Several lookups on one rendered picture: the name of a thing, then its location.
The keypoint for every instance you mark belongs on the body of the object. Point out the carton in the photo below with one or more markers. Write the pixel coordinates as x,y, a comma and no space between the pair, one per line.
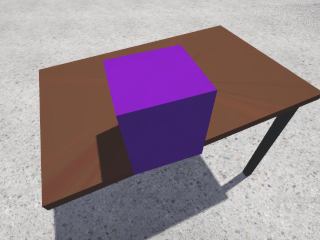
163,103

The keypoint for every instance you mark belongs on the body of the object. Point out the table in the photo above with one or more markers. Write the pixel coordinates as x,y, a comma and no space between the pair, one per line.
81,144

